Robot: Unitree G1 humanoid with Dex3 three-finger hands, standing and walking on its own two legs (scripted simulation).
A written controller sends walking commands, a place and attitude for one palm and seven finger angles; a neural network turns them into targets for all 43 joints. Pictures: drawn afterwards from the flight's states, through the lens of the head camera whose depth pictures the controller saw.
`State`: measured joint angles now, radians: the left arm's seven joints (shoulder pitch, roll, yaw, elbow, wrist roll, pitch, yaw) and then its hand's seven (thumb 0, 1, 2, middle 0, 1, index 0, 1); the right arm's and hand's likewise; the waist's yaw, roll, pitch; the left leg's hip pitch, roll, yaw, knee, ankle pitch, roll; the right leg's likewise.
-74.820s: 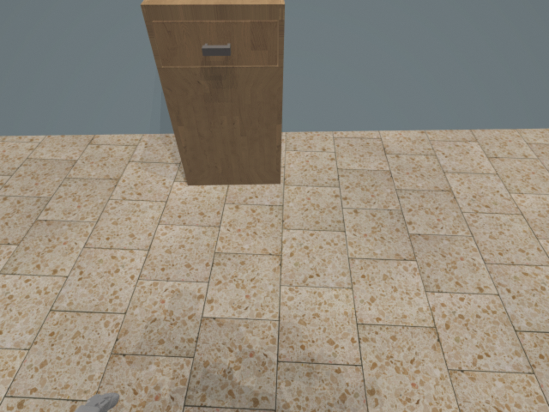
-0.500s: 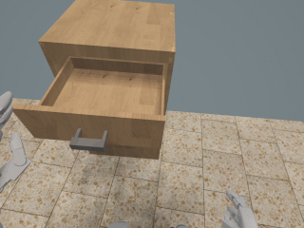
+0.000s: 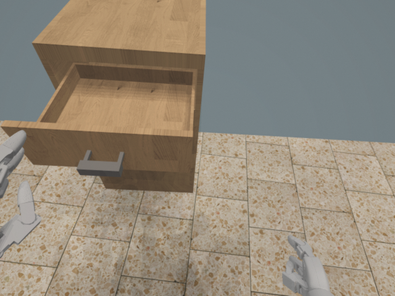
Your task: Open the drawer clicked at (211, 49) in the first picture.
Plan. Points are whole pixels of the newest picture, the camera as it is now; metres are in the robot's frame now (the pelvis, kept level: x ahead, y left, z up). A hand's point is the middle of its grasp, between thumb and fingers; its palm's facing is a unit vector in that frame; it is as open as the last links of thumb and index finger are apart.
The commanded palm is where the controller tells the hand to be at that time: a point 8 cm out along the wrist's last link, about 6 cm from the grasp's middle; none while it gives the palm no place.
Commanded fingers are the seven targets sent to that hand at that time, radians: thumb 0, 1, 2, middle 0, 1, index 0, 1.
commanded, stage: stop stepping back and stand still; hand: left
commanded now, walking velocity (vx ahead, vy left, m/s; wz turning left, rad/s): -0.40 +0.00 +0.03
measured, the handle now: (103, 161) +0.43 +0.25 -0.04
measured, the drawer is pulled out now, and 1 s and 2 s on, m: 0.27 0.27 0.27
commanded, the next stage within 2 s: let the arm hang, fingers relaxed in 0.94 s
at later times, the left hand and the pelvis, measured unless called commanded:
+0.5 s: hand out of the picture +0.10 +0.19 +0.15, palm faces +0.35 -0.83 -0.44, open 7.4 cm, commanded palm +0.04 +0.24 +0.18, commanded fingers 0.00 0.90 0.90 -0.20 -0.30 -0.20 -0.30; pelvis -0.10 -0.04 +0.00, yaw -1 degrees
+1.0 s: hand out of the picture +0.08 +0.19 +0.15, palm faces +0.36 -0.84 -0.41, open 7.4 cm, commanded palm +0.02 +0.24 +0.18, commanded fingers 0.00 0.90 0.90 -0.20 -0.30 -0.20 -0.30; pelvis -0.10 -0.04 +0.00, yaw +2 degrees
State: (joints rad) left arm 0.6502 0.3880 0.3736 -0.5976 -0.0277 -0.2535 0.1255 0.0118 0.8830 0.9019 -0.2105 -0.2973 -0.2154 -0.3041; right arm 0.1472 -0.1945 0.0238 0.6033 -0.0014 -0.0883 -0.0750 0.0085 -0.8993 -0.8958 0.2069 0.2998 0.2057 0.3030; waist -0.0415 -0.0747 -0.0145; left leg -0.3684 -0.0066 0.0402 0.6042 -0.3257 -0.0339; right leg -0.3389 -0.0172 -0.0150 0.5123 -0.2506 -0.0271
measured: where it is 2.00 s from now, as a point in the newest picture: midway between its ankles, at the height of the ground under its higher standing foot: outside the picture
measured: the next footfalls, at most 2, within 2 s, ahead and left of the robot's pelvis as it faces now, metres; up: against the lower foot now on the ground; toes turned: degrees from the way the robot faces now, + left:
left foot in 0.02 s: +0.03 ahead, +0.13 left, +0.00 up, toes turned +3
left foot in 0.52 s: -0.06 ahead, +0.09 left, +0.00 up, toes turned +4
